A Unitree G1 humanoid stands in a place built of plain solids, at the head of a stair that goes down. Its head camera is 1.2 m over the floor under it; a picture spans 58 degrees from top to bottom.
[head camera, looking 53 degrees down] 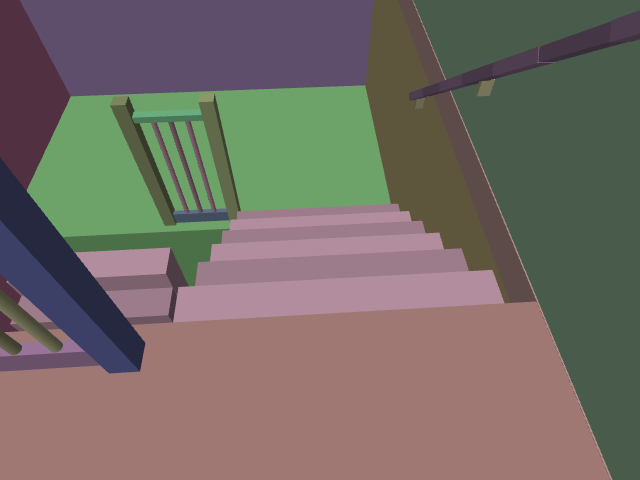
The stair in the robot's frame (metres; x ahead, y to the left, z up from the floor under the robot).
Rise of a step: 0.20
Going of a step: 0.25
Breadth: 1.20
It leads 4 degrees to the left of straight ahead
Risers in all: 7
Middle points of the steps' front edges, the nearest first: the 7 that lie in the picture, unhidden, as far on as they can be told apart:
0.63 -0.08 0.00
0.87 -0.07 -0.20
1.12 -0.05 -0.40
1.37 -0.04 -0.61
1.62 -0.02 -0.81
1.87 0.00 -1.01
2.12 0.01 -1.22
